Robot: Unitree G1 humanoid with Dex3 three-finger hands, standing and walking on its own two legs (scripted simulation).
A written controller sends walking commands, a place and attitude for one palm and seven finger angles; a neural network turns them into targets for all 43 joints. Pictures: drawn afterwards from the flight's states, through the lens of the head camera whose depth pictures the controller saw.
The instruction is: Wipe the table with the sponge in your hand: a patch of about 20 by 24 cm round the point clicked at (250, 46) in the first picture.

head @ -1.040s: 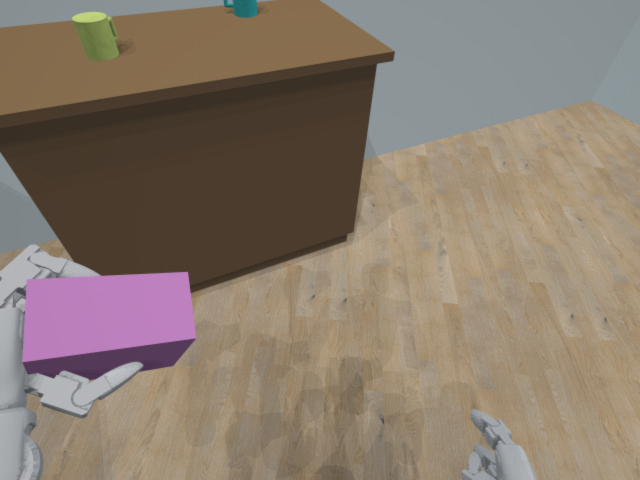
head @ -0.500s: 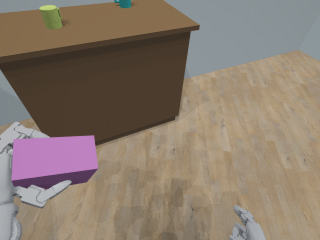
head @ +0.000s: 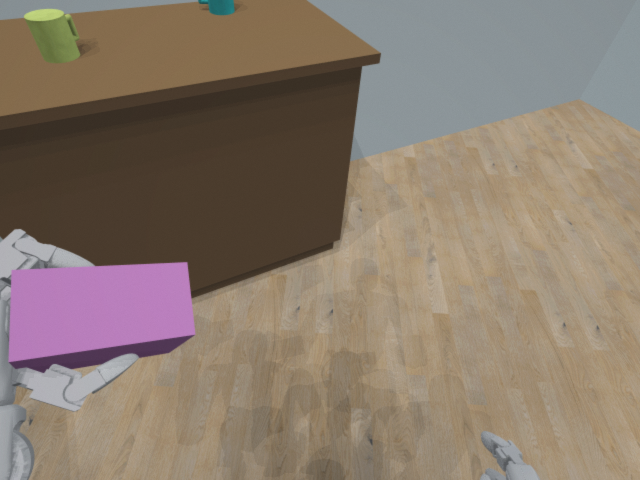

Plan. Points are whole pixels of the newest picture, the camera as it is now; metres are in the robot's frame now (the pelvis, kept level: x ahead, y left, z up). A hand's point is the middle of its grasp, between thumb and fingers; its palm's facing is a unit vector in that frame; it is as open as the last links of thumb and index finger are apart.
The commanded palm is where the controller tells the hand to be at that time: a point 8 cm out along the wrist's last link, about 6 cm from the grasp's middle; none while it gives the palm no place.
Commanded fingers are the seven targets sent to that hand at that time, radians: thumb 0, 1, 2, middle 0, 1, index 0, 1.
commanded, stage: walk to a spot facing it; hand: left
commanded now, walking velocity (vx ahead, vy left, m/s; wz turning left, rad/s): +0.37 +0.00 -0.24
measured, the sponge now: (131, 316) +0.23 +0.20 +0.16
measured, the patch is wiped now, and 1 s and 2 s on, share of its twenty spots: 0.00 0.00 0.00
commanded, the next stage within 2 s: take the last steps up to it in 0.70 s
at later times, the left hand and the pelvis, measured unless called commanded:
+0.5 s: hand (246, 192) +0.39 +0.12 +0.18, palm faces +0.27 -0.82 -0.51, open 10.8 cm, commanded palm +0.32 +0.18 +0.19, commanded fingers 0.00 0.10 1.30 -1.20 -1.60 -1.20 -1.60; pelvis +0.14 -0.08 +0.00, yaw -4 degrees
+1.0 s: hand (233, 136) +0.47 +0.15 +0.20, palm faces +0.48 -0.78 -0.40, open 10.7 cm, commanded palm +0.41 +0.19 +0.19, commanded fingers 0.00 0.10 1.30 -1.20 -1.60 -1.20 -1.60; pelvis +0.27 -0.11 +0.00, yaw +5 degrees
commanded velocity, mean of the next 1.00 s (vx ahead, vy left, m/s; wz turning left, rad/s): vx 0.30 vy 0.01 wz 0.20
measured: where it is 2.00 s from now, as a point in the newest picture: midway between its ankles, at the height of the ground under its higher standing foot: (364, 406)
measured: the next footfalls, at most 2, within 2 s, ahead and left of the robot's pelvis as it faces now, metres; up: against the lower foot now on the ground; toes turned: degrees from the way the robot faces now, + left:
right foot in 0.36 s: +0.22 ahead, -0.17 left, +0.00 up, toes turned -16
left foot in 0.82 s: +0.37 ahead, +0.03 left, +0.00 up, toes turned +11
